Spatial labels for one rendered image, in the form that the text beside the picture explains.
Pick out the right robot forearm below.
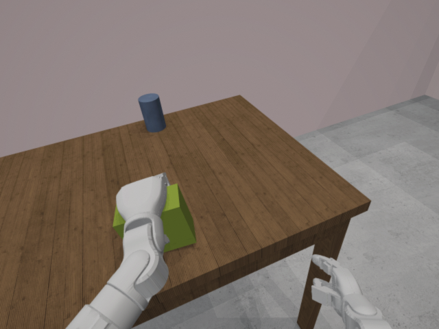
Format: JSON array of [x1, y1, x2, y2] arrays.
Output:
[[341, 293, 393, 329]]

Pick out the left robot hand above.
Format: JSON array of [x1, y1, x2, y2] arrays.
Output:
[[116, 172, 171, 244]]

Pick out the table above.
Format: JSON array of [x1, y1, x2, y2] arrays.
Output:
[[0, 95, 371, 329]]

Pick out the sponge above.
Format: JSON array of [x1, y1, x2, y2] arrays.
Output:
[[113, 184, 197, 252]]

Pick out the left robot forearm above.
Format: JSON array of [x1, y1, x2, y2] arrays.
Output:
[[65, 213, 169, 329]]

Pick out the right robot hand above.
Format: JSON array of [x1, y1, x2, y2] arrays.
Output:
[[311, 254, 363, 317]]

